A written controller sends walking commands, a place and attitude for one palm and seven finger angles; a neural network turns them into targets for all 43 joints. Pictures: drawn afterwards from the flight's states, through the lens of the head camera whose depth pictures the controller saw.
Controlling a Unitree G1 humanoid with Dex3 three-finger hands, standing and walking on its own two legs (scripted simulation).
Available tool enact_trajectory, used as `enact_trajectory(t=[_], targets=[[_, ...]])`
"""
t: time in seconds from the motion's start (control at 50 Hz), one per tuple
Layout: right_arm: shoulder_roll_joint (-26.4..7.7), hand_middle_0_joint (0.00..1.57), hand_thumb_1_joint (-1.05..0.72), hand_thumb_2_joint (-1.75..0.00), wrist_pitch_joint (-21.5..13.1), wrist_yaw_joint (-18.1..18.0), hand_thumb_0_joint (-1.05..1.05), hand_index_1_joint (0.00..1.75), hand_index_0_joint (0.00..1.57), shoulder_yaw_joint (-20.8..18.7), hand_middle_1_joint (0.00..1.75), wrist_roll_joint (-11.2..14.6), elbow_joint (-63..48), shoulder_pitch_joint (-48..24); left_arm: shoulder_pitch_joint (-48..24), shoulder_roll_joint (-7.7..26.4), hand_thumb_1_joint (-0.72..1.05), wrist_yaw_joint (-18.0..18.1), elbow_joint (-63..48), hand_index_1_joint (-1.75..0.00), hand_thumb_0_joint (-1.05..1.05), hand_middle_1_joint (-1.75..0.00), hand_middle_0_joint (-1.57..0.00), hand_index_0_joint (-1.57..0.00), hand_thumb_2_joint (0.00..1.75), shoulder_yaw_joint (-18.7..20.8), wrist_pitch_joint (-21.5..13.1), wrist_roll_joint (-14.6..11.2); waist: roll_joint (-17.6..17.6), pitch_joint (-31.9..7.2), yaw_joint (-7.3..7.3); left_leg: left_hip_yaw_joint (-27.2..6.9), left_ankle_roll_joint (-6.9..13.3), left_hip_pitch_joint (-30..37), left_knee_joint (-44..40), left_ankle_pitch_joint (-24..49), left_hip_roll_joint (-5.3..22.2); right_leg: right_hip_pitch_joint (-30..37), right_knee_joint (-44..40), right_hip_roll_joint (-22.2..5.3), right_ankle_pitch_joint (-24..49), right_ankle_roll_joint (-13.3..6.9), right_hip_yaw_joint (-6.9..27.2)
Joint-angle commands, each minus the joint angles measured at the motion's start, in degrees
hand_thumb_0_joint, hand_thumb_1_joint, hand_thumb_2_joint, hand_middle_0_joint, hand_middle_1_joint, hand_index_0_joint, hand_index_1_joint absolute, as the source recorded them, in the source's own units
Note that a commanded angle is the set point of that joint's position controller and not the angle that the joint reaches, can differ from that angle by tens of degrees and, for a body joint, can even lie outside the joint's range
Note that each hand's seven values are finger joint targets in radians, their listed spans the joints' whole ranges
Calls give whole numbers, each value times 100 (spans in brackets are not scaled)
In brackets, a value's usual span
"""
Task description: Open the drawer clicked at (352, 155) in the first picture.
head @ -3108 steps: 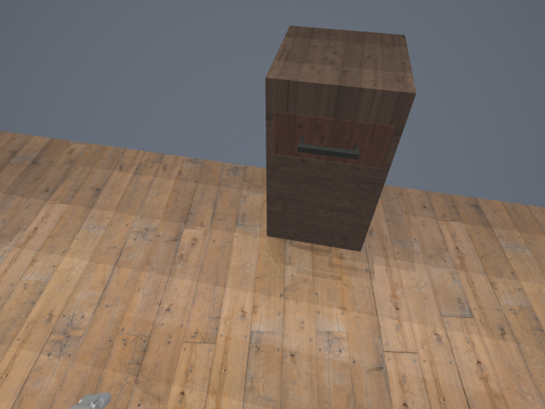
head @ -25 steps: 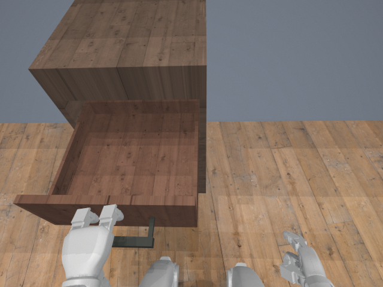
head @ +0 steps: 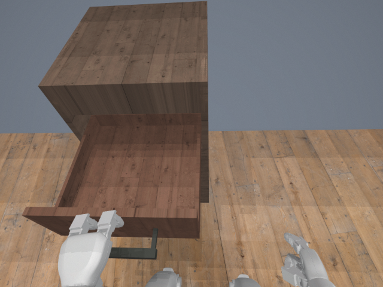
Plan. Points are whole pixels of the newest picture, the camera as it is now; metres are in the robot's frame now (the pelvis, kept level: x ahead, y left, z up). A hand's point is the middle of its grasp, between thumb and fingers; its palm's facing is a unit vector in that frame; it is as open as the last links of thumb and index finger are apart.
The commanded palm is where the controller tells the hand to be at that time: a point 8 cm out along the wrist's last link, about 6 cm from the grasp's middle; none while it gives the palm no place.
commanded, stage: lift the hand off the handle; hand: left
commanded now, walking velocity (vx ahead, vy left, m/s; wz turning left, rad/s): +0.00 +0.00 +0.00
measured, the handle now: (115, 242) +0.23 +0.21 -0.10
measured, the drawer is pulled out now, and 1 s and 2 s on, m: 0.30 0.30 0.30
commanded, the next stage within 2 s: draw the hand back to the body in 1.08 s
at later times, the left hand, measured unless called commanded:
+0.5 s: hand (95, 254) +0.19 +0.20 +0.01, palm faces -0.03 -0.12 -0.99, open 13.8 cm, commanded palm +0.17 +0.20 +0.06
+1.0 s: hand (86, 248) +0.19 +0.20 +0.05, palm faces +0.00 -0.14 -0.99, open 13.8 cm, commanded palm +0.17 +0.20 +0.10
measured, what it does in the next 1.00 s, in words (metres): stands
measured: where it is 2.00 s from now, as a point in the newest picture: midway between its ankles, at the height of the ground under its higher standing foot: outside the picture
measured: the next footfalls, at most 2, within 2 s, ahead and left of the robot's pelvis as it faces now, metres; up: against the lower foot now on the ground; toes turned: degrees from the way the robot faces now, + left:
none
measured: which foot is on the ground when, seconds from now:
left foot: down 0.00-1.00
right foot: down 0.00-1.00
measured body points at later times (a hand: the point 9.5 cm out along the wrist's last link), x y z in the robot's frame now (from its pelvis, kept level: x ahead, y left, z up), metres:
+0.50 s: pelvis +0.01 +0.00 +0.02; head +0.05 -0.03 +0.47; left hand +0.18 +0.21 +0.06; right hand +0.20 -0.22 -0.08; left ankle +0.01 +0.13 -0.65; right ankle +0.00 -0.11 -0.65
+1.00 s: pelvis +0.01 +0.00 +0.04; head +0.04 -0.04 +0.49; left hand +0.18 +0.21 +0.10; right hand +0.21 -0.22 -0.06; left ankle +0.01 +0.13 -0.65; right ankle +0.00 -0.11 -0.65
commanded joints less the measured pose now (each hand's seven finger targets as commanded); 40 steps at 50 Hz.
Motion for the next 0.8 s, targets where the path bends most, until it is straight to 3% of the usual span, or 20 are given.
enact_trajectory(t=[0.0,0.02,0.06,0.1,0.18,0.32,0.36,0.38,0.42,0.44,0.46,0.54,0.56,0.64,0.7,0.78], targets=[[-522,20,-90,-90,-213,-15,0,30,20,-184,30,15,-937,-394,-76,685,-50,209,-1039,-120,0,-120,-30,-30,30,407,19,-3,-553,-978,-129,108,313,1231,-840,1464,-243,773,-1263,157,2076,-157,10],[-534,20,-90,-90,-212,-23,0,30,20,-172,30,27,-975,-389,74,752,-50,198,-999,-120,0,-120,-30,-30,30,519,49,-16,-592,-934,-89,94,307,1230,-904,1476,-245,853,-1289,173,2074,-171,11],[-523,20,-90,-90,-197,-10,0,30,20,-182,30,38,-996,-391,-60,677,-50,189,-1127,-120,0,-120,-30,-30,30,377,56,29,-285,-938,-61,105,297,1366,-981,1459,-251,828,-1306,169,1944,-183,-17],[-514,20,-90,-90,-190,17,0,30,20,-183,30,45,-1028,-384,-87,628,-50,162,-1207,-120,0,-120,-30,-30,30,281,70,36,-252,-984,-48,91,292,1509,-1050,1505,-244,823,-1335,169,1844,-191,-55],[-515,20,-90,-90,-168,33,0,30,20,-161,30,57,-1072,-359,-69,678,-50,99,-1322,-120,0,-120,-30,-30,30,275,96,-24,-389,-1040,-58,104,302,1641,-1143,1567,-252,964,-1459,164,1931,-176,-1],[-505,20,-90,-90,-146,63,0,30,20,-153,30,118,-1131,-409,226,741,-50,52,-1196,-120,0,-120,-30,-30,30,435,161,-33,-519,-670,13,113,289,1626,-1340,1550,-248,1242,-1641,177,2063,-187,42],[-497,20,-90,-90,-143,85,0,30,20,-162,30,129,-1154,-418,238,648,-50,30,-1293,-120,0,-120,-30,-30,30,314,171,-27,-324,-628,36,125,282,1718,-1417,1542,-253,1267,-1659,169,2019,-191,23],[-501,20,-90,-90,-134,102,0,30,20,-141,30,120,-1151,-423,112,726,-50,15,-1387,-120,0,-120,-30,-30,30,331,185,-40,-416,-760,17,117,284,1776,-1420,1576,-254,1265,-1675,155,2018,-182,44],[-515,20,-90,-90,-136,70,0,30,20,-166,30,130,-1141,-421,-45,726,-50,-2,-1472,-120,0,-120,-30,-30,30,344,206,-71,-480,-666,-32,101,304,1811,-1468,1543,-244,1317,-1771,152,2000,-179,78],[-512,20,-90,-90,-149,86,0,30,20,-161,30,107,-1145,-408,-72,739,-50,-20,-1579,-120,0,-120,-30,-30,30,321,182,-77,-436,-776,-31,124,302,1910,-1468,1542,-253,1290,-1794,134,1955,-164,108],[-497,20,-90,-90,-161,67,0,30,20,-179,30,138,-1155,-409,123,723,-50,-33,-1559,-120,0,-120,-30,-30,30,347,163,-93,-301,-649,10,134,308,1920,-1506,1554,-245,1360,-1807,140,1995,-180,56],[-505,20,-90,-90,-175,93,0,30,20,-171,30,122,-1120,-381,19,753,-50,-116,-1626,-120,0,-120,-30,-30,30,328,139,-121,-522,-677,-35,123,310,2010,-1534,1611,-246,1361,-1882,123,2045,-155,116],[-495,20,-90,-90,-175,73,0,30,20,-172,30,147,-1154,-406,264,757,-50,-127,-1553,-120,0,-120,-30,-30,30,380,143,-134,-476,-502,29,127,309,1921,-1586,1528,-255,1471,-1910,127,2035,-158,78],[-484,20,-90,-90,-166,91,0,30,20,-146,30,140,-1161,-416,263,894,-50,-153,-1691,-120,0,-120,-30,-30,30,536,159,-99,-459,-711,86,136,283,2077,-1646,1707,-264,1586,-1912,117,2215,-165,158],[-478,20,-90,-90,-168,88,0,30,20,-160,30,165,-1173,-457,247,813,-50,-205,-1800,-120,0,-120,-30,-30,30,447,174,-147,-365,-547,72,143,293,2097,-1702,1667,-251,1644,-1992,100,2233,-164,153],[-488,20,-90,-90,-183,91,0,30,20,-145,30,171,-1172,-455,154,836,-50,-330,-1910,-120,0,-120,-30,-30,30,432,196,-228,-516,-526,44,112,305,2199,-1796,1690,-237,1681,-2099,80,2226,-146,171]])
